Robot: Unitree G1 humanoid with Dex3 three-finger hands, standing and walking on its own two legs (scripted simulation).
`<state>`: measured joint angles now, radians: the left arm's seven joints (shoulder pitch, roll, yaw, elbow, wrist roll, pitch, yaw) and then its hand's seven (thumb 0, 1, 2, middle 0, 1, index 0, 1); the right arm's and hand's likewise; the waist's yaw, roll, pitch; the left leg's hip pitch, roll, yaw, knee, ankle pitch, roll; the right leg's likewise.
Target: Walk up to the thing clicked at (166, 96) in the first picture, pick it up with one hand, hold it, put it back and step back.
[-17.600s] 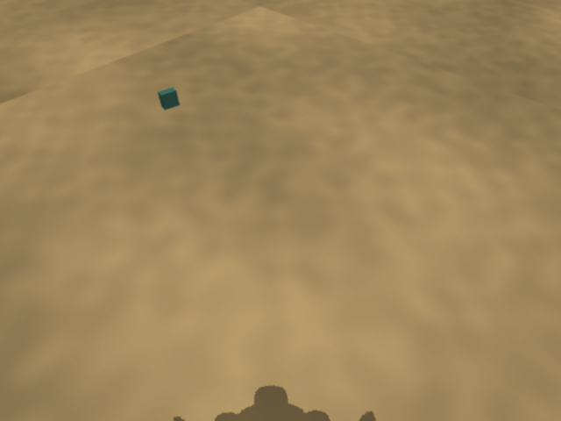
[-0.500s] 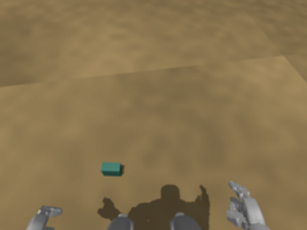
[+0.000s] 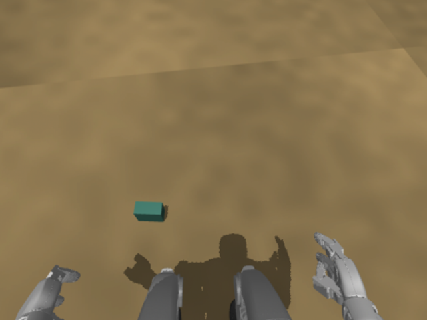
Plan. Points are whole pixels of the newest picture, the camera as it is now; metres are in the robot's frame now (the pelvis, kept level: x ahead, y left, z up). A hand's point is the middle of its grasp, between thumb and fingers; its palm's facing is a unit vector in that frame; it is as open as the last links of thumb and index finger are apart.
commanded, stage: rise first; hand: left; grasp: from above
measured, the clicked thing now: (150, 211) +0.49 +0.21 -0.59
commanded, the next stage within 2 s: none
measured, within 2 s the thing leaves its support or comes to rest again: neither
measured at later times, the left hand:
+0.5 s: hand (106, 245) +0.31 +0.28 -0.33, palm faces -0.50 -0.26 -0.82, open 12.8 cm
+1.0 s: hand (117, 224) +0.39 +0.28 -0.42, palm faces -0.47 -0.01 -0.88, open 12.4 cm
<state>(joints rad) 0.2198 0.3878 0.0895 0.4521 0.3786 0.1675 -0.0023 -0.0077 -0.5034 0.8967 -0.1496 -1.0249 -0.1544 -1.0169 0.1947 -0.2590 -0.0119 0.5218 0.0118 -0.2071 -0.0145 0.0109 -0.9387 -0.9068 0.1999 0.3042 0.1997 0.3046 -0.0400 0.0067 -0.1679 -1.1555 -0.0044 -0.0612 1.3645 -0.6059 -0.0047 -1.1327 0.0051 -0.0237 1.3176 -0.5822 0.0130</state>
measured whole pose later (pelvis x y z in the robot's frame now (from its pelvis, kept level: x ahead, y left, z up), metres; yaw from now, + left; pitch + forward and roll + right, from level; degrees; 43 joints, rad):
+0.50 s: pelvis -0.06 +0.00 -0.19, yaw -2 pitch +35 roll -4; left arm -0.53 0.58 0.11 0.96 0.92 -0.23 0.12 -0.01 -0.33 0.82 -0.30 -0.87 -0.30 -0.87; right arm 0.13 -0.27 -0.05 0.71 -0.02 -0.14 0.06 0.01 -0.94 -0.91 0.20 0.30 0.20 0.30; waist -0.06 0.02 -0.16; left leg -1.95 -0.02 -0.08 2.03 -0.69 -0.02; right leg -1.93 0.01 -0.03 1.98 -0.66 0.01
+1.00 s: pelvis -0.08 +0.01 -0.27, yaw -5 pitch +34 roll -8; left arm -0.88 0.77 0.10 1.33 1.28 -0.33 0.28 0.00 -0.22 0.78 -0.34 -0.71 -0.33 -0.71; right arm 0.19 -0.27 0.01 0.75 -0.10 -0.01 0.11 0.00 -0.91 -0.90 0.20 0.30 0.20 0.30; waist -0.21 -0.01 -0.11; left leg -2.21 -0.03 -0.11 2.28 -0.67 0.00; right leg -2.15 0.01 -0.06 2.19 -0.64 0.04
